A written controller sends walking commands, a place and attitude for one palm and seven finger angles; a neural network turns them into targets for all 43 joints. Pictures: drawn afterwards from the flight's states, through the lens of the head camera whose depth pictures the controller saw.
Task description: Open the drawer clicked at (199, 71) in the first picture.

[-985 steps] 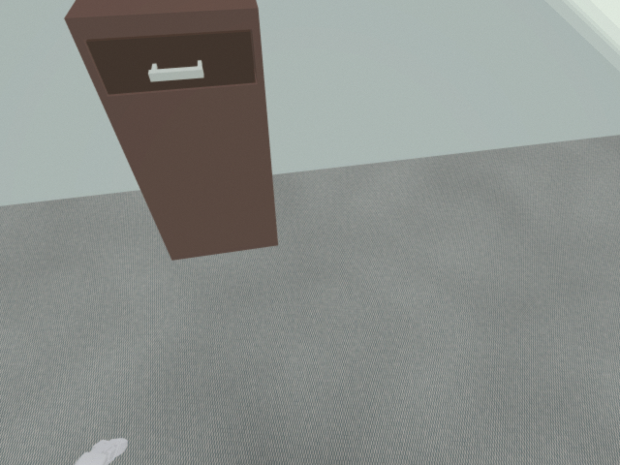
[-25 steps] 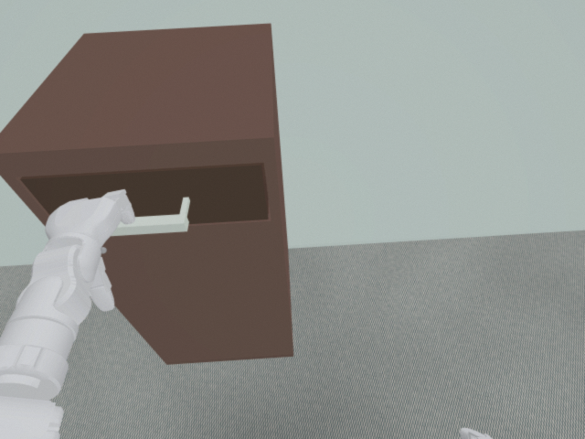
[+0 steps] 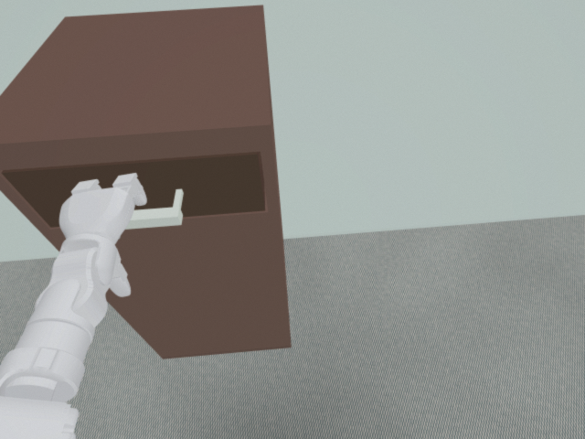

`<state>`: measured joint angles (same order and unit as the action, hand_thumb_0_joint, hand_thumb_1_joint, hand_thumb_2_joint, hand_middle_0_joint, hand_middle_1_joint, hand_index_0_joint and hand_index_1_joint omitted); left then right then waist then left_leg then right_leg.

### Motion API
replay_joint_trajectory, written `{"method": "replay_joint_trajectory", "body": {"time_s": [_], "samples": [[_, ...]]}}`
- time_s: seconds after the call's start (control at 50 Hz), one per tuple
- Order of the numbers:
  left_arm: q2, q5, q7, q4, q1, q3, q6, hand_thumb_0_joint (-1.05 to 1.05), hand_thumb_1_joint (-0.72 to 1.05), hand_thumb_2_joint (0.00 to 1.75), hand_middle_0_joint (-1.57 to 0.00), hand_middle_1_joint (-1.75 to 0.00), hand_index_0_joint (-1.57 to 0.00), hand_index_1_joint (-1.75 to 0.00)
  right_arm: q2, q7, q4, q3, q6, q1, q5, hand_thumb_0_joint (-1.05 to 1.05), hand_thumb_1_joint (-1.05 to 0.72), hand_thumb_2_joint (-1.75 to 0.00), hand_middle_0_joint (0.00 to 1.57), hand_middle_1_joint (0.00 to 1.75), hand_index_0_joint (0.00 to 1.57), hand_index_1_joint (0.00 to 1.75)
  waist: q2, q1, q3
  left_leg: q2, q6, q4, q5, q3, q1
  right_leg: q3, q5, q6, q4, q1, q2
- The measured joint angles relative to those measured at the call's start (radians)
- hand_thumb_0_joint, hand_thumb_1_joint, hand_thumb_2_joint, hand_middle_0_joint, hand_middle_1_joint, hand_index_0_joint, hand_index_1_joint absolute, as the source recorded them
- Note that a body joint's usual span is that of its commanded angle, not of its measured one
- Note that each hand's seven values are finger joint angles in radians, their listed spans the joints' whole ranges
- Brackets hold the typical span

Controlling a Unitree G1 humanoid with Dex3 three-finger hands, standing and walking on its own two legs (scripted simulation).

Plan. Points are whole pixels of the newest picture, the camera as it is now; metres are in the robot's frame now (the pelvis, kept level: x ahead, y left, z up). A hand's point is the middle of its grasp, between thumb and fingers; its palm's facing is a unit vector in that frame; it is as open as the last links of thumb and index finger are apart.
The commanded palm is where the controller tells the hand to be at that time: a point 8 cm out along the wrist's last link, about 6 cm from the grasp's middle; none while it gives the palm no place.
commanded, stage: lower the fingers behind the handle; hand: left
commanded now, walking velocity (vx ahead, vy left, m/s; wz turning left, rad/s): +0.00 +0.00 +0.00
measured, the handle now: (142, 208) +0.45 +0.27 +0.05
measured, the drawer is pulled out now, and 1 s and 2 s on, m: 0.00 0.00 0.00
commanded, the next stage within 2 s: lift the fingers back up to retry in 0.86 s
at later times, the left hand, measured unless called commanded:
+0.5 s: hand (117, 239) +0.38 +0.28 +0.05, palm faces +0.01 +0.00 -1.00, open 13.8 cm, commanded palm +0.36 +0.27 +0.08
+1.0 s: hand (117, 239) +0.38 +0.28 +0.05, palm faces +0.00 -0.01 -1.00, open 13.8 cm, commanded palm +0.36 +0.27 +0.09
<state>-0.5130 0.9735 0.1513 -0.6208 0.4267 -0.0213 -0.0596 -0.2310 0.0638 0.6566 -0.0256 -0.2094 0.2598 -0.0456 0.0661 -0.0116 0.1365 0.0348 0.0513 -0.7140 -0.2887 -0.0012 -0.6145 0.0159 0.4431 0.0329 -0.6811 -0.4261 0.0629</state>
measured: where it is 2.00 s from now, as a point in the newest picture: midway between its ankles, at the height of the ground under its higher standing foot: outside the picture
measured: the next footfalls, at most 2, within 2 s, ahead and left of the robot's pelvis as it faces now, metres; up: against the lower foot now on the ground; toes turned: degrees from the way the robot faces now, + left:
none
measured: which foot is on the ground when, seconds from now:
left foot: down 0.00-1.00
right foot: down 0.00-1.00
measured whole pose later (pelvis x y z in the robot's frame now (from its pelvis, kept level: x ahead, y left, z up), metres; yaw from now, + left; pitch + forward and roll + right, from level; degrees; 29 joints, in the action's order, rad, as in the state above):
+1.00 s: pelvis -0.02 +0.00 -0.01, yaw +0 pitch +13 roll -2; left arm -0.52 1.01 0.21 -0.76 0.55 -0.05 0.02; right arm -0.26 0.05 0.64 -0.05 -0.22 0.32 -0.04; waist 0.06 -0.01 0.15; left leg 0.03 0.05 -0.80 -0.29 0.01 -0.73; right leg -0.01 0.46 0.03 -0.78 -0.54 0.07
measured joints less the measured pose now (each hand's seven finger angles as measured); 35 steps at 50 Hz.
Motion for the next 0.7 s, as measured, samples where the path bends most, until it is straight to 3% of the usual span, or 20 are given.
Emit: {"method": "replay_joint_trajectory", "body": {"time_s": [0.12,0.26,0.48,0.7], "samples": [[-0.018,0.005,-0.030,-0.013,0.022,-0.003,0.055,0.00,-0.49,0.30,-0.31,-1.23,-0.31,-1.20,-0.021,0.008,-0.003,-0.015,-0.001,0.015,0.003,0.01,-0.91,-0.90,0.20,0.30,0.20,0.30,-0.002,0.000,-0.007,0.003,0.003,-0.005,0.000,0.004,-0.002,-0.005,0.000,-0.002,0.000,0.003,-0.002],[-0.009,0.012,0.000,-0.032,0.049,-0.001,0.096,0.00,-0.49,0.30,-0.29,-1.27,-0.31,-1.20,-0.042,-0.004,-0.010,-0.036,-0.002,0.018,0.007,0.01,-0.91,-0.90,0.20,0.30,0.20,0.30,-0.006,0.014,0.001,0.007,0.007,-0.029,0.000,0.005,-0.043,-0.009,0.007,-0.006,-0.032,-0.040,-0.006],[0.016,0.045,0.067,-0.097,0.106,-0.046,0.058,0.00,-0.49,0.30,-0.24,-1.29,-0.32,-1.20,-0.025,-0.021,-0.019,-0.028,-0.010,0.010,0.006,0.00,-0.91,-0.90,0.20,0.30,0.20,0.30,-0.006,0.017,0.014,0.010,0.006,-0.066,0.000,0.016,-0.093,-0.023,0.017,-0.006,-0.076,-0.089,-0.006],[-0.005,0.039,0.043,-0.174,0.160,-0.048,0.062,0.00,-0.49,0.30,-0.25,-1.33,-0.32,-1.20,-0.014,-0.007,-0.027,-0.003,-0.009,0.034,0.002,0.00,-0.91,-0.90,0.20,0.30,0.20,0.30,-0.006,0.000,0.015,0.004,0.003,-0.073,0.005,0.016,-0.103,-0.024,0.013,-0.003,-0.089,-0.102,0.000]]}}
